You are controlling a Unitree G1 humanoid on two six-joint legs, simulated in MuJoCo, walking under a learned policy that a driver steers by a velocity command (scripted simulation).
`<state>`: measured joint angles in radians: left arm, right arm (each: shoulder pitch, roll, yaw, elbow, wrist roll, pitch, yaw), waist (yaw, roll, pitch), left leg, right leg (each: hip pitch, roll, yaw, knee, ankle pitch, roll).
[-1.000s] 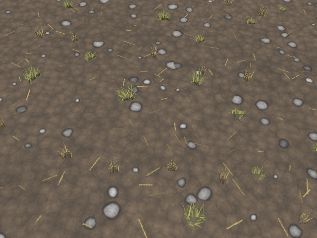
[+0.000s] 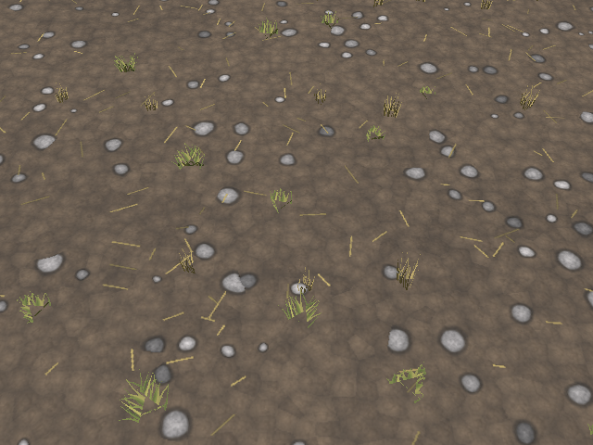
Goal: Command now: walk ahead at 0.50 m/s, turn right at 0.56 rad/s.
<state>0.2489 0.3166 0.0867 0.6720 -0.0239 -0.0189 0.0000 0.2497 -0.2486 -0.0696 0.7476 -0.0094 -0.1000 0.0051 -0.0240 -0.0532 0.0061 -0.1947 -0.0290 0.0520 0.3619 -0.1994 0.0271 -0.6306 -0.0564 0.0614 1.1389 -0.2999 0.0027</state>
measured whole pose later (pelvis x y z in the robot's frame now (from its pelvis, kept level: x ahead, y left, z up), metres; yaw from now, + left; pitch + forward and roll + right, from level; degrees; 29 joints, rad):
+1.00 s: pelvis +0.54 -0.08 +0.00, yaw -13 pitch +2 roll +0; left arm 0.28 0.30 0.05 0.77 -0.02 -0.06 0.00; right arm 0.23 -0.27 -0.04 0.78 -0.01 -0.09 0.04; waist -0.01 -0.04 0.02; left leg -0.31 -0.05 0.05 0.44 -0.16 0.06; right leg -0.48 -0.05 0.04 1.14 -0.34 -0.03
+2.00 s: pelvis +1.04 -0.16 -0.02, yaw +10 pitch +1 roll -1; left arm 0.22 0.30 0.07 0.83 -0.02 -0.08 0.01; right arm 0.13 -0.30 -0.08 0.68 0.01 -0.03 0.04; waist 0.02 0.00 0.08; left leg -0.45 -0.05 0.03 0.61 -0.19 0.09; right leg -0.29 -0.05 -0.02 1.20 -0.50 0.04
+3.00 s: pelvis +1.21 -0.18 -0.01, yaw +16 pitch -2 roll +0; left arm 0.07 0.24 0.04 0.96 0.00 0.00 0.02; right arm 0.26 -0.23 -0.04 0.96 -0.01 0.01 -0.03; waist 0.00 0.00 0.04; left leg -0.09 -0.04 -0.07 0.49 -0.38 0.01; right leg -0.30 0.02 0.00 0.51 -0.18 -0.03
